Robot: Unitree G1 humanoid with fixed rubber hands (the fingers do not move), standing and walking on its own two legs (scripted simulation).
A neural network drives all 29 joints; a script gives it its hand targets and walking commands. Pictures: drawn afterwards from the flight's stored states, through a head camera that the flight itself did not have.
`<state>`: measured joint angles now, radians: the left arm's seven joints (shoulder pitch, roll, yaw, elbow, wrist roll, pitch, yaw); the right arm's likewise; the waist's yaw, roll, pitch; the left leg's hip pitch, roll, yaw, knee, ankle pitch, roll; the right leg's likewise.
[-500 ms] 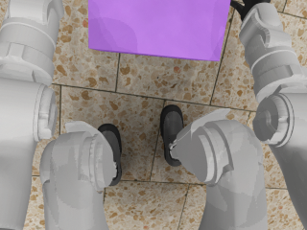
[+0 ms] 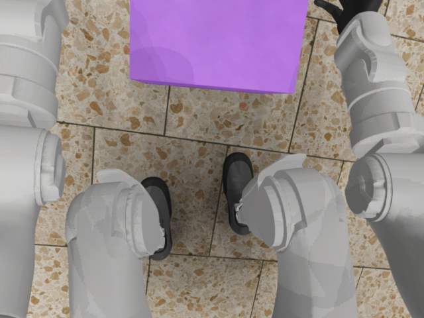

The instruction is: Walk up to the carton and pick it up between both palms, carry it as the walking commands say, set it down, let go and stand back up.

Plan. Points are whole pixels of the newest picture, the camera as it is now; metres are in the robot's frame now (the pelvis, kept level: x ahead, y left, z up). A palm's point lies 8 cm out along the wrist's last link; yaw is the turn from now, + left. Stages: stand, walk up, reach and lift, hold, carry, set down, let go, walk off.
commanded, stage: set down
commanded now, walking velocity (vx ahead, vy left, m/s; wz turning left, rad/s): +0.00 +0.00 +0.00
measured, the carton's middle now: (215, 12) +0.55 -0.06 -0.28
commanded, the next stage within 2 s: let go in 1.20 s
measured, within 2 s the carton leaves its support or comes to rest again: neither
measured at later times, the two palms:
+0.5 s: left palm out of the picture +0.59 +0.18 +0.00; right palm out of the picture +0.51 -0.26 -0.01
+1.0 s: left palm out of the picture +0.59 +0.18 +0.15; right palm out of the picture +0.50 -0.26 +0.15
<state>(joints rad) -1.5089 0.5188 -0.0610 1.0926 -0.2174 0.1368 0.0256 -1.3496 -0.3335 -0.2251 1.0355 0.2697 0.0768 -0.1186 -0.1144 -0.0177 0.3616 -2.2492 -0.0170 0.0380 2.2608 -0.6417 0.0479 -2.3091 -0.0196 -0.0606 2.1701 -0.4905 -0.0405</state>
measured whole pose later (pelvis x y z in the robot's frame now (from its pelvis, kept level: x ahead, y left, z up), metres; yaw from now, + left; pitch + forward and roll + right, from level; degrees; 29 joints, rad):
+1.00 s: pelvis +0.04 +0.00 +0.23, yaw +1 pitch +48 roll -1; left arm -1.21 0.45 0.16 0.94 -0.03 0.23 -0.11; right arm -0.99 -0.22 -0.40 0.72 0.10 0.21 -0.03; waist -0.12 0.02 -0.10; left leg -1.76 -0.05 -0.01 1.39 -0.46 0.02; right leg -1.80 0.02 -0.02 1.33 -0.36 -0.01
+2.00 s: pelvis +0.13 -0.02 +0.40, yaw +1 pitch +12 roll +0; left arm 0.00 0.19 0.12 0.56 0.03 0.02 -0.02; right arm 0.13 -0.20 -0.03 0.46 0.02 0.03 0.08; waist -0.08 -0.02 -0.01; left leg -0.44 -0.03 -0.06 0.55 -0.32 0.00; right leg -0.50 0.05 0.00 0.54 -0.25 -0.04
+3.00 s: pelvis +0.14 +0.00 +0.41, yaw +1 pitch -1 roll +0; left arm 0.18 0.33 0.04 0.79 0.03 0.01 0.02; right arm 0.17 -0.36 -0.03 0.76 -0.04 0.01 -0.02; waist 0.01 0.04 0.02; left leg -0.12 -0.03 -0.05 0.45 -0.31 0.02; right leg -0.18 0.04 0.00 0.45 -0.26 -0.02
